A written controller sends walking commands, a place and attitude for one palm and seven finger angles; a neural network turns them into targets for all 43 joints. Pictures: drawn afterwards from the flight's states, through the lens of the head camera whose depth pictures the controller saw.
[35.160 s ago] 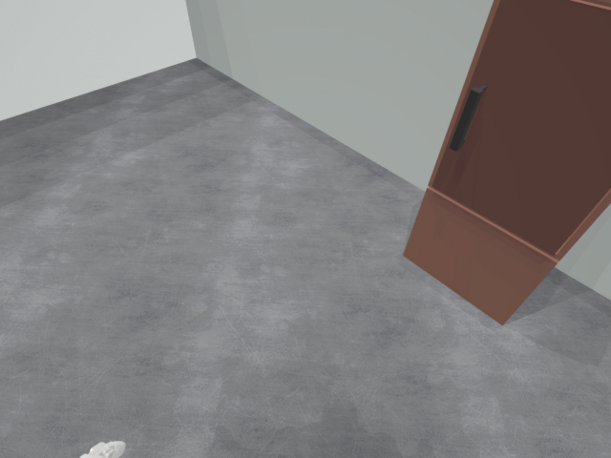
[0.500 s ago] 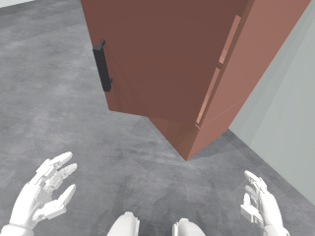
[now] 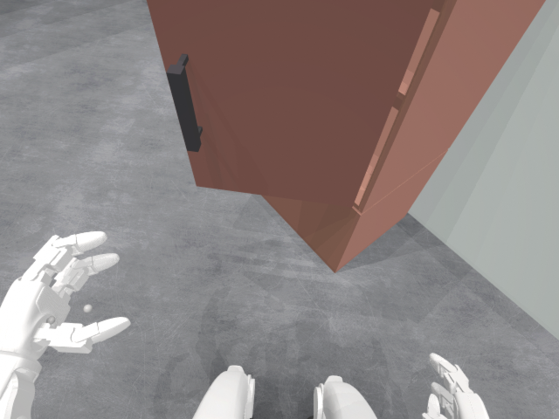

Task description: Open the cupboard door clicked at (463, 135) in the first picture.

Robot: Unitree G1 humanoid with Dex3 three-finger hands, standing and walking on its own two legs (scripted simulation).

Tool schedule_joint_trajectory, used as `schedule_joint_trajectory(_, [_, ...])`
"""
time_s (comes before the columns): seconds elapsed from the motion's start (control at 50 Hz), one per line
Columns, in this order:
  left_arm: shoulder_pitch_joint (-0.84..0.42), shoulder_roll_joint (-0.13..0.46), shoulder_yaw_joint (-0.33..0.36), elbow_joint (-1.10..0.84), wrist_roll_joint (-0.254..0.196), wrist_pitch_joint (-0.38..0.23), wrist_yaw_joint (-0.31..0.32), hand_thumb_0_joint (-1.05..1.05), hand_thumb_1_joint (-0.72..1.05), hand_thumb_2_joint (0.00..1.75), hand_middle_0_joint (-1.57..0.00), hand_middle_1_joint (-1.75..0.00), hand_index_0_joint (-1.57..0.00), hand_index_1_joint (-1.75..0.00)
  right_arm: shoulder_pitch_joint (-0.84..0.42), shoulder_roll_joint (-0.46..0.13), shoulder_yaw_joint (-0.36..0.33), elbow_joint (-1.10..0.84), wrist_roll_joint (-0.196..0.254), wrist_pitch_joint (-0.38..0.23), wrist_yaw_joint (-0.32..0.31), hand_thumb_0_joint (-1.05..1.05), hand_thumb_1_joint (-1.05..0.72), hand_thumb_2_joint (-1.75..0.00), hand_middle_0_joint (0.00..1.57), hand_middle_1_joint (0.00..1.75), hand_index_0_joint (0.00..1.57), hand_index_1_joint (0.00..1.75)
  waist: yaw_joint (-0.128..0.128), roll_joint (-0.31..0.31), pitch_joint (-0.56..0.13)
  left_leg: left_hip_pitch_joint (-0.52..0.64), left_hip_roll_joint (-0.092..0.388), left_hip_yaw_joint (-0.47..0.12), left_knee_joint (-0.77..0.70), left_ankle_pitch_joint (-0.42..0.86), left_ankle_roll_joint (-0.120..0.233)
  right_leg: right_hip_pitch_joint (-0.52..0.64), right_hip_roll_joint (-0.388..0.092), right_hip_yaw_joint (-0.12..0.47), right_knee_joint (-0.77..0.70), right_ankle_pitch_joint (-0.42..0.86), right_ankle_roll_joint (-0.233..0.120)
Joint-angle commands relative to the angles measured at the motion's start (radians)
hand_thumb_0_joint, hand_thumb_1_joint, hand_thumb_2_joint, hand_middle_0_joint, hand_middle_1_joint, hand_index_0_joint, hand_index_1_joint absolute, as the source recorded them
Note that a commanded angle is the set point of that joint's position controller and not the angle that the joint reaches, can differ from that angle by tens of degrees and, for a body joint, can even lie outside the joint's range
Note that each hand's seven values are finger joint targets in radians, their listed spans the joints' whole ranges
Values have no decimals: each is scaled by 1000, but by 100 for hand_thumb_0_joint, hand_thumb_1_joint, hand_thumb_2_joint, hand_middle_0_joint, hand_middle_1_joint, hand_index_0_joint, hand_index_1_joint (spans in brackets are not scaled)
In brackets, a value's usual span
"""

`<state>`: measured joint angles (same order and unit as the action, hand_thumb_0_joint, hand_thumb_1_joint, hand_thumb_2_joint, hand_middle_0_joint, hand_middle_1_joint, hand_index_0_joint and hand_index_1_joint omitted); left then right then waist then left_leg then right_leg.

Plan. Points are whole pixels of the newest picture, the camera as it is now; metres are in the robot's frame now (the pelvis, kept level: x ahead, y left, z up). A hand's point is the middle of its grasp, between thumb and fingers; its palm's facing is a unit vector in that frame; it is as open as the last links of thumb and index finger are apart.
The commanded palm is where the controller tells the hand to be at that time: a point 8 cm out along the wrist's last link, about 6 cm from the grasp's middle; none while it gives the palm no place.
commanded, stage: raise the hand with hooked fingers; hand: left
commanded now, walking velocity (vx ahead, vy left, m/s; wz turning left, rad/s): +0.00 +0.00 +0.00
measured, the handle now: (189, 105) +0.63 +0.21 +0.04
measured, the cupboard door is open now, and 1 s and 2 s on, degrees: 43 43 43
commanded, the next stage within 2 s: move the hooked fingers beside the handle in 1.18 s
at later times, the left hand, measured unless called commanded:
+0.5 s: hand (72, 282) +0.27 +0.28 +0.05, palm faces -0.07 -1.00 -0.04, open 13.9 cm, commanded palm +0.26 +0.34 +0.06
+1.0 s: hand (90, 263) +0.30 +0.27 +0.05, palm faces -0.07 -1.00 -0.03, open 14.0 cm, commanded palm +0.28 +0.32 +0.06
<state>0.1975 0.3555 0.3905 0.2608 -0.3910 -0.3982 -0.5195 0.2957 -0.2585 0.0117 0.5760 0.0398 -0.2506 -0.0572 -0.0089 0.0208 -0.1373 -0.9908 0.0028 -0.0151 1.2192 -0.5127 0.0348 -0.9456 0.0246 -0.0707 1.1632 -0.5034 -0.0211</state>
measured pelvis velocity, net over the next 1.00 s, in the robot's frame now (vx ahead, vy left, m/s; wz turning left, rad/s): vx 0.02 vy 0.00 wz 0.00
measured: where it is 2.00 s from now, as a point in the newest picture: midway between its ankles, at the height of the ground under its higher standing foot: outside the picture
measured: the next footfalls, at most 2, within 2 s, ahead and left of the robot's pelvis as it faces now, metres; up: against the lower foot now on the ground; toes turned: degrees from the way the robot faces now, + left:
none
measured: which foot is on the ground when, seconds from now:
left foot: down 0.00-1.00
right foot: down 0.00-1.00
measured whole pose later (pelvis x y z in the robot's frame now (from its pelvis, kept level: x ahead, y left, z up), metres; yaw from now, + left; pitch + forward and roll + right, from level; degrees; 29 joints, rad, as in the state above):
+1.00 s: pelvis +0.02 +0.00 +0.01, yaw +0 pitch +17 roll -3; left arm 0.00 0.43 0.44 0.43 -0.38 -0.34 -0.61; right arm 0.28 -0.29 0.03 0.53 0.04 -0.19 -0.05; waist -0.02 0.01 -0.14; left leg -0.96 0.01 -0.02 1.18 -0.52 0.03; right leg -0.91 0.03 -0.07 1.11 -0.50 -0.03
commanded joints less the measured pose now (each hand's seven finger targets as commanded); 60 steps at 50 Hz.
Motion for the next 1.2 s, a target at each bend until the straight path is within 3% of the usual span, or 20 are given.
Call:
schedule_joint_trajectory(0.0, [-127,190,11,-204,3,-50,-40,0,-20,43,-28,-100,-28,-100,-54,-171,-68,-170,9,-74,-19,0,-90,-90,20,30,20,30,-13,62,-238,225,2,-64,-225,109,-1,80,5,39,-186,12,-8])
schedule_joint_trajectory(0.02, [-154,225,37,-215,-3,-43,-45,0,-22,42,-28,-102,-28,-102,-52,-178,-66,-172,5,-75,-22,0,-90,-90,20,30,20,30,-9,63,-239,228,4,-72,-224,130,-4,79,12,33,-172,32,-15])
schedule_joint_trajectory(0.04, [-161,254,70,-249,-8,-47,-43,0,-24,41,-28,-103,-28,-103,-49,-178,-69,-170,5,-74,-24,0,-90,-90,20,30,20,30,0,72,-285,262,5,-73,-227,158,-6,95,9,32,-172,54,-13])
schedule_joint_trajectory(0.12, [-136,293,138,-294,-18,-55,5,0,-34,37,-29,-110,-29,-110,-52,-174,-66,-169,-1,-70,-21,0,-90,-90,20,30,20,30,33,129,-297,345,12,-101,-255,274,-42,91,18,-5,-140,117,-26])
schedule_joint_trajectory(0.18, [-95,227,99,-256,-14,-39,28,0,-41,34,-29,-114,-29,-114,-55,-169,-63,-172,-3,-53,-10,0,-90,-90,20,30,20,30,25,164,-263,370,18,-115,-277,284,-62,61,12,-20,-141,116,-19])
schedule_joint_trajectory(0.22, [-96,203,77,-182,-9,-8,18,0,-45,32,-30,-117,-30,-117,-49,-172,-62,-177,-2,-41,-8,0,-90,-90,20,30,20,30,10,117,-219,327,17,-113,-277,265,-57,63,19,-24,-149,116,-19])
schedule_joint_trajectory(0.28, [-140,200,39,-138,14,34,-15,0,-50,30,-30,-120,-30,-120,-42,-186,-63,-187,4,-25,-6,0,-90,-90,20,30,20,30,-11,102,-199,319,19,-118,-292,201,-56,46,15,-22,-167,97,-13])
schedule_joint_trajectory(0.32, [-210,217,38,-132,14,46,-37,0,-50,30,-30,-120,-30,-120,-38,-191,-61,-192,7,-23,-11,0,-90,-90,20,30,20,30,-17,97,-197,312,17,-116,-282,210,-53,52,21,-18,-166,104,-20])
schedule_joint_trajectory(0.34, [-243,239,48,-155,17,41,-42,0,-50,30,-30,-120,-30,-120,-37,-193,-62,-190,6,-22,-12,0,-90,-90,20,30,20,30,-15,113,-235,352,20,-121,-281,246,-59,52,18,-17,-167,114,-19])
schedule_joint_trajectory(0.44, [-299,310,123,-190,-1,-6,-42,0,-50,30,-30,-120,-30,-120,-34,-188,-57,-185,-5,-23,-18,0,-90,-90,20,30,20,30,7,140,-303,414,19,-122,-270,338,-72,65,21,-12,-162,139,-27])
schedule_joint_trajectory(0.5, [-285,304,133,-128,-7,-15,-46,0,-50,30,-30,-120,-30,-120,-34,-184,-56,-175,-3,-17,-18,0,-90,-90,20,30,20,30,4,110,-286,385,18,-110,-259,337,-63,76,19,-11,-169,147,-22])
schedule_joint_trajectory(0.56, [-304,307,128,-62,-8,10,-71,0,-50,30,-30,-120,-30,-120,-32,-186,-53,-172,1,-6,-17,0,-90,-90,20,30,20,30,0,133,-267,359,14,-95,-259,320,-58,86,17,-7,-178,147,-23])
schedule_joint_trajectory(0.64, [-336,327,124,-38,-9,44,-101,0,-50,30,-30,-120,-30,-120,-23,-192,-53,-181,6,1,-18,0,-90,-90,20,30,20,30,1,124,-297,354,13,-82,-256,333,-43,118,17,1,-191,170,-22])
schedule_joint_trajectory(0.78, [-307,330,152,-38,-37,9,-95,0,-50,30,-30,-120,-30,-120,-21,-183,-56,-182,3,-1,-12,0,-90,-90,20,30,20,30,4,53,-295,292,6,-57,-229,332,-20,171,16,20,-196,208,-18])
schedule_joint_trajectory(0.9, [-317,327,147,-3,-27,3,-87,0,-50,30,-30,-120,-30,-120,-20,-180,-54,-182,7,8,-12,0,-90,-90,20,30,20,30,-1,57,-271,227,1,-34,-219,262,-8,188,8,45,-208,168,-13])
schedule_joint_trajectory(1.0, [-328,349,146,-60,-21,-4,-86,0,-50,30,-30,-120,-30,-120,-23,-174,-53,-188,8,8,-15,0,-90,-90,20,30,20,30,1,110,-298,256,2,-30,-220,268,-4,206,6,61,-216,174,-14])
schedule_joint_trajectory(1.04, [-337,359,157,-75,-26,-12,-86,0,-50,30,-30,-120,-30,-120,-21,-173,-52,-185,6,8,-16,0,-90,-90,20,30,20,30,-1,100,-314,255,3,-28,-208,285,-2,215,11,66,-210,195,-13])
schedule_joint_trajectory(1.18, [-329,326,139,-10,-30,-4,-86,0,-50,30,-30,-120,-30,-120,-23,-173,-48,-180,11,13,-19,0,-90,-90,20,30,20,30,-10,68,-269,217,3,-27,-205,250,-3,203,8,64,-213,173,-8])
